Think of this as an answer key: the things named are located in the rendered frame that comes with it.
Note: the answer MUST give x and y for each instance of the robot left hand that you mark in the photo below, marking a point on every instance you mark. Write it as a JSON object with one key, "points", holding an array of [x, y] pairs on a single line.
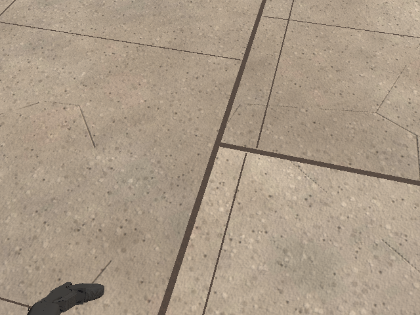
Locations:
{"points": [[65, 297]]}

